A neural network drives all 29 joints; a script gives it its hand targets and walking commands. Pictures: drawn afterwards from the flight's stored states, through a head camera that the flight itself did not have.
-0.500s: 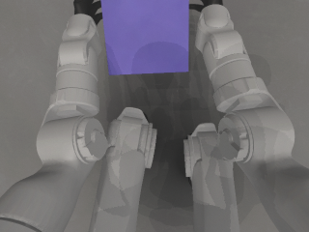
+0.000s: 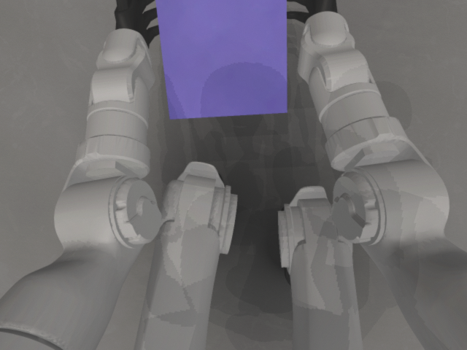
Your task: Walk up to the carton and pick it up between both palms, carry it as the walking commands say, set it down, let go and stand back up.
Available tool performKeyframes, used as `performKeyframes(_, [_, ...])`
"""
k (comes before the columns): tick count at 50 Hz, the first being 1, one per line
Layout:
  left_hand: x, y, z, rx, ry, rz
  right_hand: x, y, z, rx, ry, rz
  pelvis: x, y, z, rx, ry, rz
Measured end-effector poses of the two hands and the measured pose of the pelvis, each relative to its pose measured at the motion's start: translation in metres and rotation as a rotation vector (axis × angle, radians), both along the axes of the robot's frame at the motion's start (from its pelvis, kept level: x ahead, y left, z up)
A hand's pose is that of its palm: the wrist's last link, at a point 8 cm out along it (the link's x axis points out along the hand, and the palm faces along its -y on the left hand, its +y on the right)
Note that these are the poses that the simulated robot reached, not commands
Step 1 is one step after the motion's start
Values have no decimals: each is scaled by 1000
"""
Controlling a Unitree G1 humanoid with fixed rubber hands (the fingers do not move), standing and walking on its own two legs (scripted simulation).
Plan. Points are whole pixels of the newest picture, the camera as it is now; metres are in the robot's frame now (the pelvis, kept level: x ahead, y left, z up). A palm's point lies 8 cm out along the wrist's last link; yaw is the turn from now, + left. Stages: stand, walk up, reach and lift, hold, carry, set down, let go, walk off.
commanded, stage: set down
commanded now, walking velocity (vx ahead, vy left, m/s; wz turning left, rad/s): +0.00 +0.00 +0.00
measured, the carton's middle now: (229, 50) +0.50 +0.11 -0.25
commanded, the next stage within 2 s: none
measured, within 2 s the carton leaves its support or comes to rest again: rests again in 0.60 s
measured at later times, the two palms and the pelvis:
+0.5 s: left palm (133, 33) +0.48 +0.24 -0.17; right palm (320, 15) +0.54 +0.00 -0.17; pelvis +0.00 +0.00 +0.00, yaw +0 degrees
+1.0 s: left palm (103, 30) +0.48 +0.28 -0.16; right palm (343, 8) +0.55 -0.03 -0.15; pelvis -0.01 +0.01 +0.01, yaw +1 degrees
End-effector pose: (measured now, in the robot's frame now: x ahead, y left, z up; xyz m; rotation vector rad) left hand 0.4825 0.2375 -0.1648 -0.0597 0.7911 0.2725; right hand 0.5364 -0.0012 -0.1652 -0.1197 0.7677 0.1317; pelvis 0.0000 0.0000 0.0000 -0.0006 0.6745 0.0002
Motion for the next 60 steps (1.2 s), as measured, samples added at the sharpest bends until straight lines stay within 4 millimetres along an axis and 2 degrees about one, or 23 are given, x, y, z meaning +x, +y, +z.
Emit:
performKeyframes(29, [-2,4,-2,14,-20,-8,1,-3,-1,13,-43,62,-3,1,2,4,-3,9])
performKeyframes(38, [-9,33,-1,53,-14,57,0,-23,-3,-5,-59,46,-9,4,11,8,6,25])
performKeyframes(44, [-9,40,1,44,-20,64,4,-27,1,-7,-67,47,-11,7,12,7,18,19])
performKeyframes(51, [-3,39,10,42,-62,63,10,-26,15,-14,-108,40,-11,11,15,-2,22,25])
performKeyframes(60, [0,49,55,36,-142,78,15,-24,57,-50,-132,26,-9,13,38,-32,45,53])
